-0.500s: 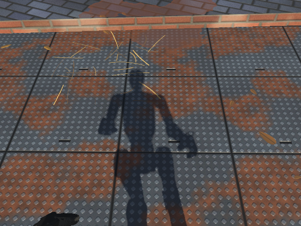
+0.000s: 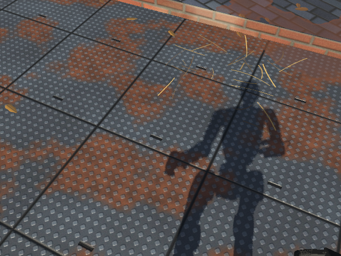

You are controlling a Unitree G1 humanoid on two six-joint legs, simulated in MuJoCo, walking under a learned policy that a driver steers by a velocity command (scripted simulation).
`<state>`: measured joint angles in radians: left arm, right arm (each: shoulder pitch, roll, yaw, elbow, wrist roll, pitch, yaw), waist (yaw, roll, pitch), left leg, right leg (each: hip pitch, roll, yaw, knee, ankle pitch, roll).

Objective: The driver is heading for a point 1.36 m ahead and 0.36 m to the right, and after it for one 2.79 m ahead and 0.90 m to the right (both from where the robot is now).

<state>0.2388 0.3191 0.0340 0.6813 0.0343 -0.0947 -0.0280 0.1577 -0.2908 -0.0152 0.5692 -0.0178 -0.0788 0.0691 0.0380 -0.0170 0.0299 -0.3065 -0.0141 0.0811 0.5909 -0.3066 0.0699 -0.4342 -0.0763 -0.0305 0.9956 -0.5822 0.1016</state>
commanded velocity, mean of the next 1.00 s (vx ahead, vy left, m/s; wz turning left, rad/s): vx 0.00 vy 0.00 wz -0.22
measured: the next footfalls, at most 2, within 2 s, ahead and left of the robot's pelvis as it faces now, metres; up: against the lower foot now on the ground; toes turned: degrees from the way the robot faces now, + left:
right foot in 0.44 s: -0.04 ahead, -0.16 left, +0.00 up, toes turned -25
left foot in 1.14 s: +0.04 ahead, +0.07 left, +0.00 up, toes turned -1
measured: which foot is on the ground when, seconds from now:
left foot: down 0.00-0.44, up 0.46-1.00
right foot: up 0.00-0.42, down 0.44-1.00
